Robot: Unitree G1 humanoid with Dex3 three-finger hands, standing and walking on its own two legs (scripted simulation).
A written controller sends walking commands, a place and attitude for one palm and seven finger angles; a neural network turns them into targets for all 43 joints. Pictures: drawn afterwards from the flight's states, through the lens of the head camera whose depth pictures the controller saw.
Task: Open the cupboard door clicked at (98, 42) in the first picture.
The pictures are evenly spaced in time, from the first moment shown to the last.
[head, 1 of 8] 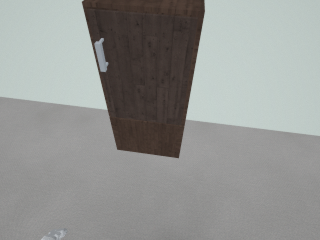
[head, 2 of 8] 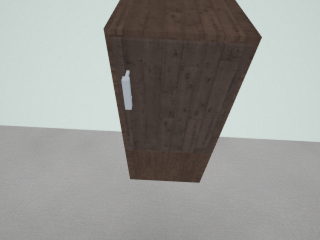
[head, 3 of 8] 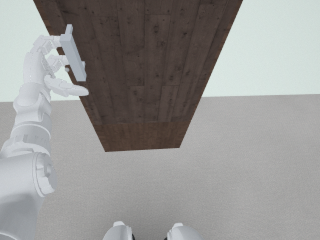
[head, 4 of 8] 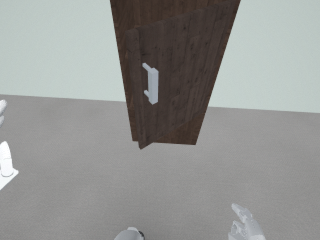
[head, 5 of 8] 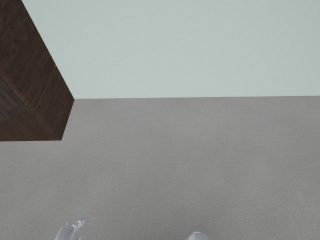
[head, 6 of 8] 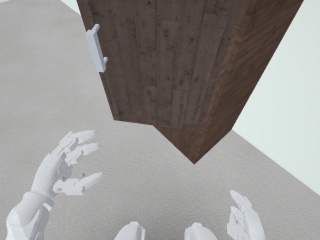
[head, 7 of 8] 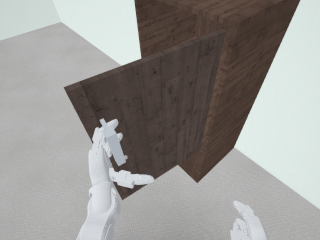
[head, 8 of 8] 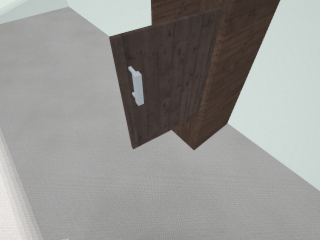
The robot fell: no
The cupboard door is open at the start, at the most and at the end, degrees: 0 84 82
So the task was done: yes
